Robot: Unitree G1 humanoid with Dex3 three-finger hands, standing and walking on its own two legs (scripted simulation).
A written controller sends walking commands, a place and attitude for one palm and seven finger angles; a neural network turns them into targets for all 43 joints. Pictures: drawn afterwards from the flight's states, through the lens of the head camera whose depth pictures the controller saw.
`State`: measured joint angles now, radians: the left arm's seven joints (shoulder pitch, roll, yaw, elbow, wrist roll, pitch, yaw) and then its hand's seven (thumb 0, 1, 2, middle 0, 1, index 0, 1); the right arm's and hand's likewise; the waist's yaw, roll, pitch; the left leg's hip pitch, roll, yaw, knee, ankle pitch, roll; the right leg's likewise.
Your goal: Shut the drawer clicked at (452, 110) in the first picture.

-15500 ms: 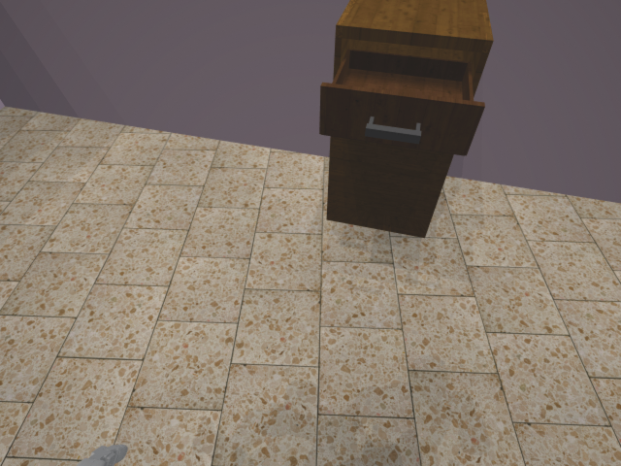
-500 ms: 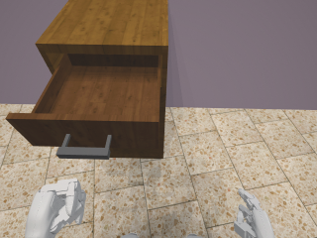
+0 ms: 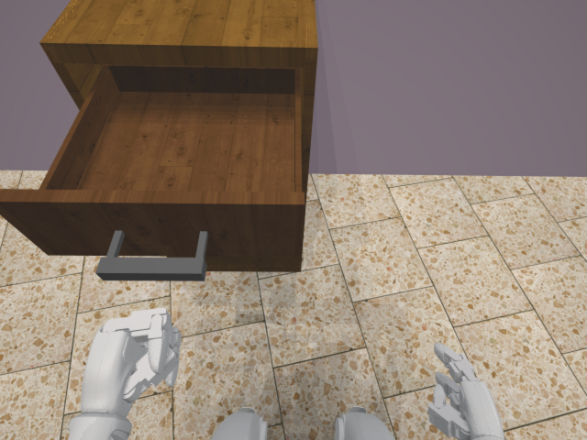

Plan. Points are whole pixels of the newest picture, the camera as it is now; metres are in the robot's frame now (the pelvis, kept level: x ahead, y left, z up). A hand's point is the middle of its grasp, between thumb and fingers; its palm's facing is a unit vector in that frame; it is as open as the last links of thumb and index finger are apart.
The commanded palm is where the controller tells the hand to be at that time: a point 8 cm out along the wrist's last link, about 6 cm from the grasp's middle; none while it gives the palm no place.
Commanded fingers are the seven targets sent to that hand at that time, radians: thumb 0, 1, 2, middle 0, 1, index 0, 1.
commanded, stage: bring the fist close to the handle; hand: left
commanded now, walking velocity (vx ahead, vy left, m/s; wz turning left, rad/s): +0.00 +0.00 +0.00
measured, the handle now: (157, 254) +0.35 +0.21 +0.04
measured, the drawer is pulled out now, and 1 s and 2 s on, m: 0.29 0.28 0.18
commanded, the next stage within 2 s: push the drawer shut in 0.54 s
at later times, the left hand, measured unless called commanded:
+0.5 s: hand (176, 351) +0.22 +0.15 +0.03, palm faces +0.05 -1.00 -0.04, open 3.3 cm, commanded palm +0.20 +0.21 +0.04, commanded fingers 0.00 0.90 0.90 -1.40 -1.60 -1.40 -1.60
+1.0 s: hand (181, 313) +0.27 +0.16 +0.03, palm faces +0.01 -1.00 -0.04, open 3.3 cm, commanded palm +0.26 +0.22 +0.04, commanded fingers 0.00 0.90 0.90 -1.40 -1.60 -1.40 -1.60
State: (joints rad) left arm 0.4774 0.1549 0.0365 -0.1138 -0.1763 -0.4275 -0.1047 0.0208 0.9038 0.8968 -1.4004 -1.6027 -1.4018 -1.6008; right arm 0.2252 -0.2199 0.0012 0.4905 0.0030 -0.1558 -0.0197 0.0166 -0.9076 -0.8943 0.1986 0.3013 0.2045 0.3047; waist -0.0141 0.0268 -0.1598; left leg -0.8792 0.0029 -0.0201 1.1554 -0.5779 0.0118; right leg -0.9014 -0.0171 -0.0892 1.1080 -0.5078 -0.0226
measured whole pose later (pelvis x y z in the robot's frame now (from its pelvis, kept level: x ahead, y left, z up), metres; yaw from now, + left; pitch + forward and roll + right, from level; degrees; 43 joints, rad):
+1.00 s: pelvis -0.01 +0.00 -0.01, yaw +0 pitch +20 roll -2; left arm 0.20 0.21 0.09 0.07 -0.19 -0.38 -0.11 0.02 0.88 0.91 -1.40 -1.60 -1.40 -1.60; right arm 0.22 -0.23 0.01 0.50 0.01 -0.09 -0.02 0.02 -0.91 -0.89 0.20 0.30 0.20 0.30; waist -0.03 0.02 -0.16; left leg -0.96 0.01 -0.03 1.20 -0.58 0.01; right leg -0.98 -0.01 -0.09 1.14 -0.51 -0.03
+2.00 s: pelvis -0.03 +0.00 -0.01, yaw +0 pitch +20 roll -2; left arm -0.43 0.27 0.19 0.71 -0.14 -0.46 -0.07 0.02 0.82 0.97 -1.40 -1.60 -1.40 -1.60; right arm 0.26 -0.25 0.02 0.63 0.00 -0.05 -0.03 0.01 -0.91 -0.89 0.20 0.30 0.20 0.30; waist -0.08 0.01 -0.13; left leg -1.00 0.00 -0.01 1.17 -0.52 0.01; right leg -1.02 -0.02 -0.08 1.11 -0.44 -0.02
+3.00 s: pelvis -0.03 +0.00 -0.02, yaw -2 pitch +27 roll -3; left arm -0.93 0.50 0.39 1.20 -0.05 -0.48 -0.14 0.04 0.80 0.95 -1.40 -1.60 -1.40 -1.60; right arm 0.35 -0.27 0.05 0.65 -0.04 0.03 0.00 0.01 -0.91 -0.89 0.20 0.30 0.20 0.30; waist -0.20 0.03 -0.12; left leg -1.16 0.03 -0.02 1.22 -0.53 0.02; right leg -1.17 0.01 -0.09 1.13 -0.43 -0.02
